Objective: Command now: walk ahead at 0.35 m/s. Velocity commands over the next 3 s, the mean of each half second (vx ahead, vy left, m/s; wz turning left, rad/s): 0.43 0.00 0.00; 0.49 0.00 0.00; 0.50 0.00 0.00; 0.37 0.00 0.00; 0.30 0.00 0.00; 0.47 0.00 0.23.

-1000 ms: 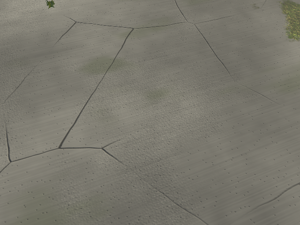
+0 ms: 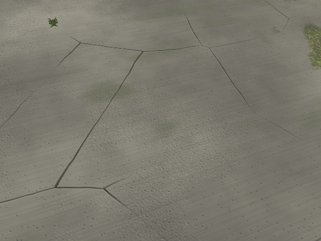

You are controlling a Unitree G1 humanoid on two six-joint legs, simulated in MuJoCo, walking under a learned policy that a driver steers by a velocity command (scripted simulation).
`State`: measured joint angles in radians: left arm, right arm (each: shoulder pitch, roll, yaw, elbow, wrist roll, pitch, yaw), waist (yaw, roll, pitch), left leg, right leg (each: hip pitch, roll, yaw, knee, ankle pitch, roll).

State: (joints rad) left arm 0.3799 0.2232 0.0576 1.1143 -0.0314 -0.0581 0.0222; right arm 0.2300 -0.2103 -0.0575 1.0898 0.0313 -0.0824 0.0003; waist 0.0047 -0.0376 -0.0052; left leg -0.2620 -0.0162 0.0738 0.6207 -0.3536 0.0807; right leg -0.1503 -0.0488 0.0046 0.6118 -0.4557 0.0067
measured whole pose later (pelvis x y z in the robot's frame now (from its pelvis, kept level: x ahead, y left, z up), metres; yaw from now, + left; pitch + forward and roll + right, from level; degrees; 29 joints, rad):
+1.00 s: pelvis +0.53 -0.01 +0.00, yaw +0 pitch +3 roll -2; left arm 0.41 0.25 0.06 1.04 -0.01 -0.07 0.01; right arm -0.01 -0.23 -0.04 0.86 0.02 -0.10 0.04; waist 0.07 0.02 0.01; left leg -0.53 0.05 0.03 0.49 -0.03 0.07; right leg 0.09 0.02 -0.05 0.29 -0.41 0.00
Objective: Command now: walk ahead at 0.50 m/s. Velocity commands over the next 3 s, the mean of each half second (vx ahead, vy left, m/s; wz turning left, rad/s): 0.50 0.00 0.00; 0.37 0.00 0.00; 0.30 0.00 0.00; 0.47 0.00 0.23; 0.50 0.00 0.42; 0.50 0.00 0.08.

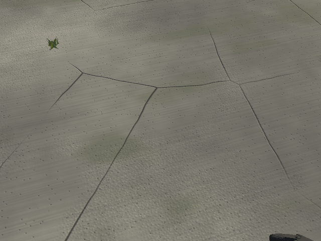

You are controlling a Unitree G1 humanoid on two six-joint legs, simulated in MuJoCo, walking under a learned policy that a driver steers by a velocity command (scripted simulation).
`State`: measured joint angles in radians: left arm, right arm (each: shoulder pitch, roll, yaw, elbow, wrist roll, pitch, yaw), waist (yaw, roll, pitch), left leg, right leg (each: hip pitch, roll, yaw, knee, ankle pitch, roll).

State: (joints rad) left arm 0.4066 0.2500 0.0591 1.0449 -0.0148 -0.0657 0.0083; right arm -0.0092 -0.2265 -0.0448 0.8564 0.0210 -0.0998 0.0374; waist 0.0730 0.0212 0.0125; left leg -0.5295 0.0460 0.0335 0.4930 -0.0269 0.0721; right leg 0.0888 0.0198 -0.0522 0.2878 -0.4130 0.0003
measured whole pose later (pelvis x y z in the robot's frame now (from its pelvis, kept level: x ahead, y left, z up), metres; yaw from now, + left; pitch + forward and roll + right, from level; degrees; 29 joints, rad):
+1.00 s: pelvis +0.54 -0.03 +0.01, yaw -1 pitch +2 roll -2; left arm 0.27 0.23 0.05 1.01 0.00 -0.06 0.01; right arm 0.07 -0.23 -0.05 0.90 -0.01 -0.06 0.00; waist 0.05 0.05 0.01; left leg -0.52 0.06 -0.01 0.53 0.02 0.03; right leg -0.07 0.07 -0.07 0.33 -0.28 -0.04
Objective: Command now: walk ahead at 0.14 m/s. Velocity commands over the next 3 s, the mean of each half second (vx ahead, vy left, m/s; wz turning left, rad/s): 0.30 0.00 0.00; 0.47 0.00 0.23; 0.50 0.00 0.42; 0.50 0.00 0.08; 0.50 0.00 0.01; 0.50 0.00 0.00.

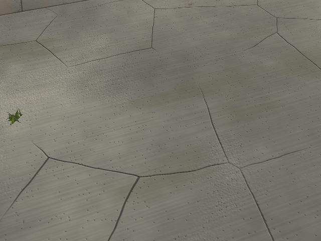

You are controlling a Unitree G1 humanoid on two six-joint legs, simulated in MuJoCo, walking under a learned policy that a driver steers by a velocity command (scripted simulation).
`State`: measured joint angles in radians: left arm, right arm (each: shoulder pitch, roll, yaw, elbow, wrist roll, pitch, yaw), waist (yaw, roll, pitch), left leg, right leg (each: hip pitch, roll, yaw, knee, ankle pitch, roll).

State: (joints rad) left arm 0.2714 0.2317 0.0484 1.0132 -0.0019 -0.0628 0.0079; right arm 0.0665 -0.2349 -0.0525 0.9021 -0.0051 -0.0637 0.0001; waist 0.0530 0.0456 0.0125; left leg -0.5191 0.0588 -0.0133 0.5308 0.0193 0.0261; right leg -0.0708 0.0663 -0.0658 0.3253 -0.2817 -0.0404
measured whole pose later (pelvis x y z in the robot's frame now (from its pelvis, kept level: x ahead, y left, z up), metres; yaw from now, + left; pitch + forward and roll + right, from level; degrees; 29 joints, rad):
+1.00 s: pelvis +0.37 +0.04 -0.02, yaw +10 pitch +2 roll +1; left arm 0.33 0.23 0.06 1.01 -0.02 -0.12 0.01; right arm 0.06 -0.26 -0.08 0.85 0.02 -0.06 0.04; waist 0.03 0.00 0.06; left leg -0.43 -0.08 0.05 0.55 -0.16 0.08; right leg -0.26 -0.07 0.01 1.20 -0.42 0.00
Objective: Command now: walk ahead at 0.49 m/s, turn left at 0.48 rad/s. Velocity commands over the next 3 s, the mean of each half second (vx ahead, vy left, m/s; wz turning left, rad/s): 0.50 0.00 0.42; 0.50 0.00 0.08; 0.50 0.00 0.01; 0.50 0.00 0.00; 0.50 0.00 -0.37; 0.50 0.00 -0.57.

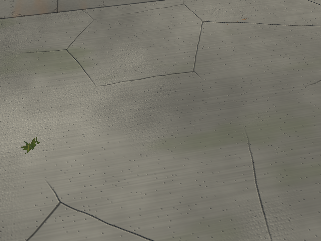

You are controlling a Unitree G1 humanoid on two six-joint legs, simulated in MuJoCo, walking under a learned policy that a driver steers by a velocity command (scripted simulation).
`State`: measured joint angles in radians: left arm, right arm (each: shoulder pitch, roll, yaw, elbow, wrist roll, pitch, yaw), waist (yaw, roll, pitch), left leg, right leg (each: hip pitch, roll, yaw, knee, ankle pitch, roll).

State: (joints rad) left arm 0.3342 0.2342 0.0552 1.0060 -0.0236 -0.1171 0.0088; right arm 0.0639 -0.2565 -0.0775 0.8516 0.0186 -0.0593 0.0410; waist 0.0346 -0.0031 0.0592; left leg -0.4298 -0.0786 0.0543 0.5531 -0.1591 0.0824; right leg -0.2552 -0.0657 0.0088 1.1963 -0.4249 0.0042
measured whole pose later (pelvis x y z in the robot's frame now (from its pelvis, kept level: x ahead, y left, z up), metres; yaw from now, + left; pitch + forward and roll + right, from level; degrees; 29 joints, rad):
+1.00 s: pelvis +0.55 +0.08 +0.01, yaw +13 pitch +2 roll -1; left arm 0.36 0.29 0.05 0.93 -0.03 -0.08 0.00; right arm 0.07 -0.26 -0.05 0.75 0.01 -0.08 0.03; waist 0.04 -0.02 0.02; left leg -0.42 -0.01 0.04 0.54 -0.16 0.05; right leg -0.27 -0.02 0.03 1.04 -0.46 -0.01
